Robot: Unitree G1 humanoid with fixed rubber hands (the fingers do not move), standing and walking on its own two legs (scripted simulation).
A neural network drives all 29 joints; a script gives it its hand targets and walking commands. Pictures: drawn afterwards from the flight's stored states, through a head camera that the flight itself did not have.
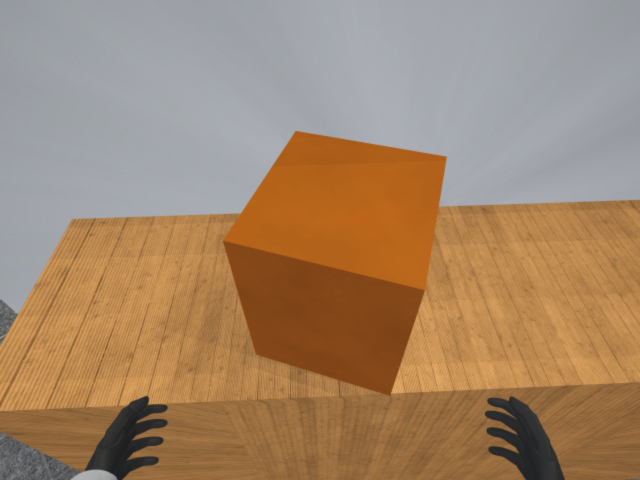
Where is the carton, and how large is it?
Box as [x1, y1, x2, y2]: [223, 131, 446, 395]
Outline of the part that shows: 295,131 223,240 256,354 389,395 425,287 446,157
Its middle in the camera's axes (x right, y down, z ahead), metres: +0.03 +0.04 +0.52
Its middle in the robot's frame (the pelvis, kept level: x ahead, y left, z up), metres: +0.38 +0.01 +0.06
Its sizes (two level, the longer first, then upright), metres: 0.210 0.200 0.250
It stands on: a pedestal, 0.72 m high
